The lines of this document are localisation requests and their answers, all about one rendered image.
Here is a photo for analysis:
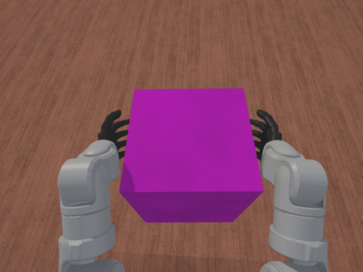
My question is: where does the robot left hand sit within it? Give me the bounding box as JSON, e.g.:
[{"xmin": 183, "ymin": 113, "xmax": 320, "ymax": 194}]
[{"xmin": 98, "ymin": 110, "xmax": 130, "ymax": 160}]

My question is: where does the carton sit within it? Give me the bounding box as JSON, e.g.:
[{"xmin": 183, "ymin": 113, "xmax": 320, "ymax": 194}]
[{"xmin": 119, "ymin": 88, "xmax": 264, "ymax": 223}]

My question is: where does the left robot upper arm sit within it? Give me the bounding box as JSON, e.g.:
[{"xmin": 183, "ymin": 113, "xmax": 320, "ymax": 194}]
[{"xmin": 66, "ymin": 259, "xmax": 125, "ymax": 272}]

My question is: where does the right robot forearm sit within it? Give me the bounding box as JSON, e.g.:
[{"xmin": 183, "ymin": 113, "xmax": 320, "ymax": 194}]
[{"xmin": 260, "ymin": 140, "xmax": 330, "ymax": 272}]

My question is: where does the left robot forearm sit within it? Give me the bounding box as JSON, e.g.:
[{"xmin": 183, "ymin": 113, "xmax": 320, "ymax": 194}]
[{"xmin": 58, "ymin": 140, "xmax": 120, "ymax": 272}]

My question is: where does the robot right hand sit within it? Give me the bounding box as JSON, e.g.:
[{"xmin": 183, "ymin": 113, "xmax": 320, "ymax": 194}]
[{"xmin": 250, "ymin": 109, "xmax": 282, "ymax": 161}]

